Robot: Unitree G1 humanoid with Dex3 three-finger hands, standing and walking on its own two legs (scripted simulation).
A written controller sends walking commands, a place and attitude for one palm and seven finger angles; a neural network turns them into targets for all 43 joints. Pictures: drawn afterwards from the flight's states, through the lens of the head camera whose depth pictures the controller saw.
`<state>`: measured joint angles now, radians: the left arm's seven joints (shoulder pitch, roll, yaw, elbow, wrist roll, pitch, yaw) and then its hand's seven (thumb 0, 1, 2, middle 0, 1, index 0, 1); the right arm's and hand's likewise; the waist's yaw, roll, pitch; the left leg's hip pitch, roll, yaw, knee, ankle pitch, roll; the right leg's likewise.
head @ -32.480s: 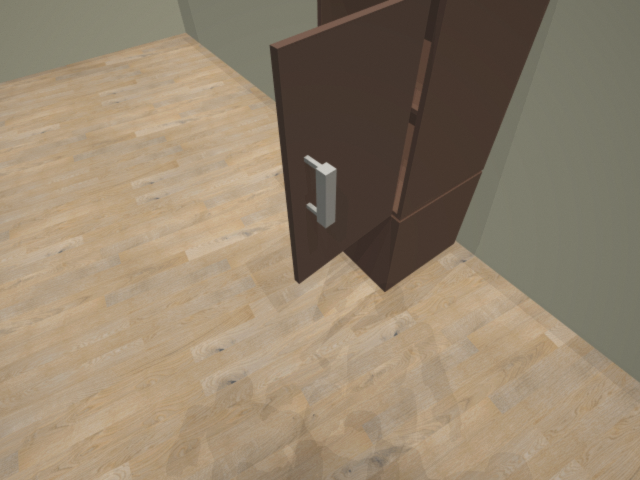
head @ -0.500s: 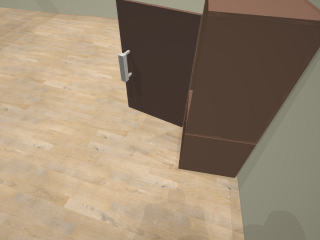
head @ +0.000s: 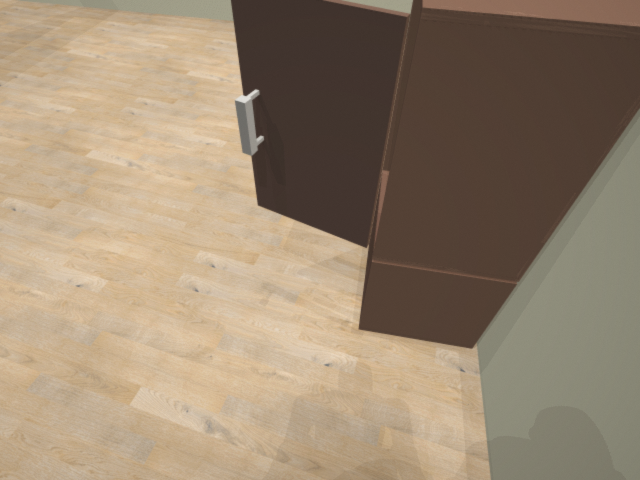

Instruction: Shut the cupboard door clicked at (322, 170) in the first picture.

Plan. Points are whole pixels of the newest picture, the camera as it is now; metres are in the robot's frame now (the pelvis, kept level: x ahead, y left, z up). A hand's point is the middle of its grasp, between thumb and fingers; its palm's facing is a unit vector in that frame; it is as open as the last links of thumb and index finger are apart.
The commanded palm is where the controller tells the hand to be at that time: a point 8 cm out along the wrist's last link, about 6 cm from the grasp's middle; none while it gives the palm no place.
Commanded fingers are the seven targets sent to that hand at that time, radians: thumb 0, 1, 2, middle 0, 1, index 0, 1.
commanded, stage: look to check the result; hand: left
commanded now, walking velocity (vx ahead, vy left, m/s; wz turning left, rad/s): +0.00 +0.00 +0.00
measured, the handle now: (252, 122) +0.87 +0.21 -0.03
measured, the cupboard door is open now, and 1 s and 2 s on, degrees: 73 73 73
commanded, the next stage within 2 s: walk to a spot facing it in 0.04 s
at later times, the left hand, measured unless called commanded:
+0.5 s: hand out of the picture -0.01 +0.20 -0.20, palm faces +0.18 -0.96 -0.22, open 7.4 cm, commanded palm none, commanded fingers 0.00 0.90 0.90 -0.20 -0.30 -0.20 -0.30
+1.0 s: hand out of the picture -0.04 +0.19 -0.15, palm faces +0.44 -0.84 -0.31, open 7.4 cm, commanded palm none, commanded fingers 0.00 0.90 0.90 -0.20 -0.30 -0.20 -0.30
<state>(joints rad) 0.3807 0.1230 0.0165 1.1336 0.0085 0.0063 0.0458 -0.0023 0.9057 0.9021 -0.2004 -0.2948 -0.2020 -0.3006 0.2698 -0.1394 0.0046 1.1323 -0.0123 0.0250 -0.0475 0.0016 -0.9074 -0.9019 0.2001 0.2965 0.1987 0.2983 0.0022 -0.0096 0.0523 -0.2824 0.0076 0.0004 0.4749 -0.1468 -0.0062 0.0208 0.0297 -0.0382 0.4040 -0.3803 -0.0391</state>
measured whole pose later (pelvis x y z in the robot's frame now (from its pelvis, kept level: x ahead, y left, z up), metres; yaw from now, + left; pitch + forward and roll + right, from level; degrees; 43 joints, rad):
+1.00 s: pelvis -0.01 -0.04 +0.00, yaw +29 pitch +0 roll +3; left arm 0.22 0.24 0.06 0.87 0.04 0.02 0.03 0.00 0.90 0.90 -0.20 -0.30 -0.20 -0.30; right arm 0.17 -0.27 -0.08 0.87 -0.02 0.08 0.03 0.00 -0.90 -0.90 0.20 0.30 0.20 0.30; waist -0.02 -0.03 0.13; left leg -0.43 0.00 0.06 0.83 -0.42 -0.04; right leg -0.19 -0.13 -0.16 0.56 -0.37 0.00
